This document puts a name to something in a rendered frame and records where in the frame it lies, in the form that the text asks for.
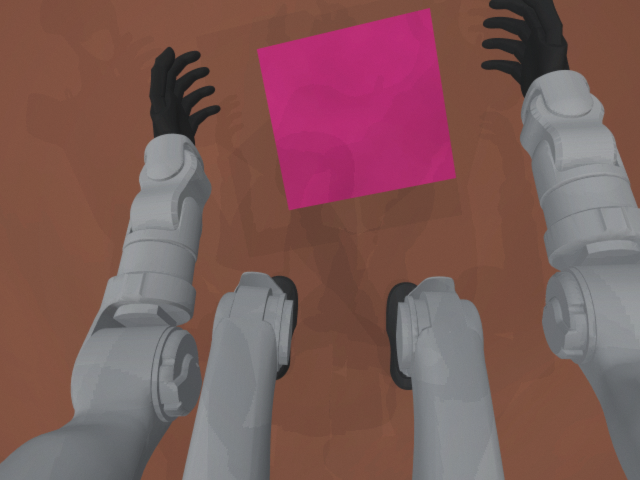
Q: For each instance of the right robot hand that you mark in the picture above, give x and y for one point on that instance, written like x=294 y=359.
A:
x=543 y=48

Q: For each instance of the left robot hand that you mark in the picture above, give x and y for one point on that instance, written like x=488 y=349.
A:
x=169 y=109

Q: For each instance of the right robot forearm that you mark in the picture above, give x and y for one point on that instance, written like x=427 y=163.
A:
x=591 y=214

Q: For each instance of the left robot forearm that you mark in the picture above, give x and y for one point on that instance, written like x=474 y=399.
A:
x=153 y=286

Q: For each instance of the left robot foot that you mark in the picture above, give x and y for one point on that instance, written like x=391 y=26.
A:
x=288 y=287

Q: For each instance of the left robot thigh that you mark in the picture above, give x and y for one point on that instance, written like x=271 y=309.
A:
x=232 y=430

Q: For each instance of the left robot upper arm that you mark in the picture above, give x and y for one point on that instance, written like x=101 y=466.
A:
x=129 y=385

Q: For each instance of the carton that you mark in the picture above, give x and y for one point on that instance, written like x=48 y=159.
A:
x=358 y=111

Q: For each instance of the right robot upper arm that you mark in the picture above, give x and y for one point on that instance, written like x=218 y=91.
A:
x=592 y=316

